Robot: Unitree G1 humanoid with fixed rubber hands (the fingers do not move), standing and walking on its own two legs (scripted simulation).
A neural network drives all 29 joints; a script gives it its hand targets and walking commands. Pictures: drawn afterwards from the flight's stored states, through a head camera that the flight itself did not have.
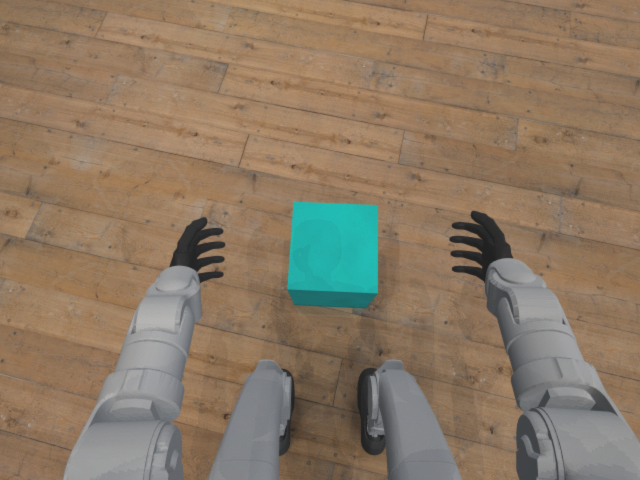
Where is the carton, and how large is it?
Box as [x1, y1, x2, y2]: [287, 202, 377, 307]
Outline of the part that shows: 293,202 287,289 294,304 365,307 377,293 377,205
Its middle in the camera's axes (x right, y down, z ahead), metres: +0.04 +0.05 +1.00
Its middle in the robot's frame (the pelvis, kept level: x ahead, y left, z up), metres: +0.50 -0.01 -0.56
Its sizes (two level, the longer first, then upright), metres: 0.210 0.200 0.250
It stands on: the floor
